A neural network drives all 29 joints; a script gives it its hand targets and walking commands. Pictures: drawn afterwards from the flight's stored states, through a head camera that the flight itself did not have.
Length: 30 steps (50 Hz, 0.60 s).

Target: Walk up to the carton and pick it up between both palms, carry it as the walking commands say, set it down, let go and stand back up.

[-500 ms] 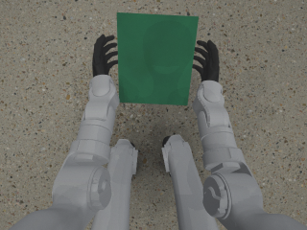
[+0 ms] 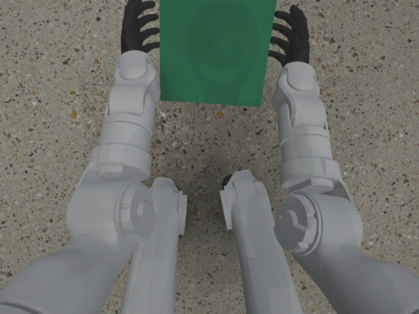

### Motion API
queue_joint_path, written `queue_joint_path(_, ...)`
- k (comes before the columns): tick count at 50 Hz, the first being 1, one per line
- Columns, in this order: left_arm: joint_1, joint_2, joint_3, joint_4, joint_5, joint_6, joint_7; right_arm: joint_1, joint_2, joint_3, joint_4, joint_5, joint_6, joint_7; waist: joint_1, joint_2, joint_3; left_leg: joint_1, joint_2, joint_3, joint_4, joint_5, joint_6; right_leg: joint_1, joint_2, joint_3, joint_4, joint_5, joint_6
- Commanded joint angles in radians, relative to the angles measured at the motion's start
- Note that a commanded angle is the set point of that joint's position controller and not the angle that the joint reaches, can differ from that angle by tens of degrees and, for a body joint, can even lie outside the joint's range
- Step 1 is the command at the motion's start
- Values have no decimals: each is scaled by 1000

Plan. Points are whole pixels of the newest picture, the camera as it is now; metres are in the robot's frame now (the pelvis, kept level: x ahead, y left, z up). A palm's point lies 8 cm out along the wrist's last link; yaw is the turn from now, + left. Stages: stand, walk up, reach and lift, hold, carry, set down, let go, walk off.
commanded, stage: set down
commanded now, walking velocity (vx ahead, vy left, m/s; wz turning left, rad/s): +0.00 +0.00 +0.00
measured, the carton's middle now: (213, 40) +0.56 -0.05 -0.22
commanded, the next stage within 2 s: none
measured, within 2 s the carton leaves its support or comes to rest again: neither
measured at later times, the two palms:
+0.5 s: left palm (147, 59) +0.53 +0.08 -0.21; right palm (280, 70) +0.49 -0.18 -0.21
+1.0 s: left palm (144, 57) +0.55 +0.09 -0.27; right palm (268, 61) +0.52 -0.17 -0.26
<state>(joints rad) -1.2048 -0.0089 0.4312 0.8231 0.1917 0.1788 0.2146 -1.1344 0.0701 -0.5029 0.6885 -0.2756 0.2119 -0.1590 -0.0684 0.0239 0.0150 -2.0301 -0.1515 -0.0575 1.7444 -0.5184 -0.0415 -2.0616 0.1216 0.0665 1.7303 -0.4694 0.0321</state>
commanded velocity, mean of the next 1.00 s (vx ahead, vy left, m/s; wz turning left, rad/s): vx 0.00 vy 0.00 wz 0.00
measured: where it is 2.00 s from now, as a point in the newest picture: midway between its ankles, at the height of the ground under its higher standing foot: (203, 223)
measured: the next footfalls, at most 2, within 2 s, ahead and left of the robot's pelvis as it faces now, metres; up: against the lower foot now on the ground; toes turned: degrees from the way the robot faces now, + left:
none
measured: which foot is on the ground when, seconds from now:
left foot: down 0.00-1.00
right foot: down 0.00-1.00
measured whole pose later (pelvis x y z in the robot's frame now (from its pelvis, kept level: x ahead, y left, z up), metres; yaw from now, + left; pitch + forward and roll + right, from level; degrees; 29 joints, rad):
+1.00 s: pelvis +0.00 +0.01 -0.08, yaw +0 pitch +42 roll +0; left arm -1.42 0.17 0.25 0.89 0.02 0.18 0.21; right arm -1.37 -0.10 -0.39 0.80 -0.15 0.19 -0.11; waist -0.09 0.04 0.31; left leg -2.20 -0.18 -0.04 2.06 -0.60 -0.05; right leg -2.21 0.10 0.03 2.04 -0.56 0.04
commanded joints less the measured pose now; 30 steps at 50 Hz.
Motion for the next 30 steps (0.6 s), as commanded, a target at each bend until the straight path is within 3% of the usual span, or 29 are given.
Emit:
queue_joint_path(1, -545, -860, -432, 104, -2, 10, -265, -552, 755, 385, 134, 60, -12, 275, -51, 119, -986, 421, -66, 73, -52, 206, 1, 533, 36, -117, -12, 272, 14)
queue_joint_path(2, -550, -854, -412, 118, 5, 11, -271, -513, 747, 348, 181, 29, -4, 280, -74, 116, -932, 366, -68, 81, -43, 188, -2, 516, 32, -105, -17, 265, 7)
queue_joint_path(5, -534, -835, -362, 137, 5, 7, -280, -559, 703, 358, 130, 23, -8, 292, -73, 80, -933, 328, -67, 77, -31, 194, 7, 528, 27, -102, -3, 279, 11)
queue_joint_path(6, -523, -852, -370, 121, -4, 0, -279, -606, 704, 399, 74, 49, -20, 296, -54, 86, -946, 338, -66, 79, -29, 221, 13, 536, 25, -102, -1, 296, 13)
queue_joint_path(7, -540, -851, -388, 102, -30, -4, -281, -619, 688, 429, 49, 55, -24, 290, -76, 37, -979, 311, -65, 73, -2, 228, 12, 577, 21, -101, 12, 328, 15)
queue_joint_path(8, -552, -812, -369, 100, -26, -11, -277, -633, 701, 436, 61, 66, -21, 286, -46, 22, -991, 284, -68, 86, 4, 216, 11, 594, 19, -92, 19, 334, 20)
queue_joint_path(9, -568, -809, -389, 84, -43, -13, -277, -658, 698, 467, 5, 95, -29, 283, -38, 22, -1022, 288, -64, 87, 11, 241, 12, 624, 18, -92, 25, 378, 22)
queue_joint_path(13, -699, -764, -491, -40, -138, -46, -260, -748, 676, 579, -66, 186, -47, 256, -54, -32, -1172, 287, -60, 84, 73, 298, 10, 729, 10, -87, 91, 498, 32)
queue_joint_path(14, -733, -728, -505, -45, -146, -49, -252, -761, 680, 584, -59, 214, -49, 249, -34, -20, -1184, 318, -58, 95, 74, 302, 9, 715, 13, -92, 90, 477, 34)
queue_joint_path(16, -777, -719, -548, -63, -178, -53, -242, -764, 661, 584, -27, 227, -49, 234, -66, -7, -1189, 340, -55, 89, 100, 296, 7, 714, 15, -96, 111, 468, 35)
queue_joint_path(19, -824, -664, -558, -49, -174, -51, -235, -810, 645, 585, -36, 255, -51, 223, -42, 30, -1160, 361, -48, 103, 125, 254, 8, 666, 18, -95, 122, 403, 35)
queue_joint_path(20, -822, -674, -550, 6, -170, -47, -238, -786, 640, 554, 26, 236, -47, 220, -66, 23, -1086, 325, -50, 99, 124, 219, 10, 649, 19, -102, 121, 376, 32)
queue_joint_path(21, -810, -663, -511, 39, -149, -37, -245, -797, 629, 539, 65, 220, -37, 225, -56, 24, -992, 287, -53, 96, 121, 173, 15, 612, 13, -99, 122, 327, 32)
queue_joint_path(22, -782, -658, -493, 82, -139, -27, -254, -766, 601, 506, 112, 187, -31, 226, -86, -3, -930, 250, -48, 90, 129, 134, 14, 588, 10, -100, 125, 286, 31)
queue_joint_path(23, -766, -673, -457, 144, -114, -13, -265, -744, 581, 458, 161, 146, -24, 229, -93, 18, -843, 208, -49, 93, 118, 61, 15, 540, 11, -100, 116, 208, 19)
queue_joint_path(25, -750, -648, -373, 187, -66, 12, -284, -730, 574, 393, 216, 95, -2, 249, -80, 19, -724, 140, -46, 88, 114, -10, 25, 487, 8, -95, 122, 139, 10)
queue_joint_path(28, -733, -672, -309, 209, -30, 38, -314, -715, 552, 323, 212, 44, 11, 271, -89, 40, -693, 111, -41, 91, 130, -15, 28, 467, 7, -89, 130, 118, -8)
queue_joint_path(29, -724, -682, -295, 191, -33, 38, -321, -733, 562, 331, 185, 41, 12, 277, -92, 3, -699, 120, -46, 89, 134, 7, 32, 461, 9, -100, 134, 126, -4)
queue_joint_path(30, -716, -671, -284, 193, -31, 41, -322, -756, 553, 324, 182, 44, 15, 282, -82, 18, -703, 112, -44, 98, 145, 12, 28, 465, 4, -90, 140, 131, -4)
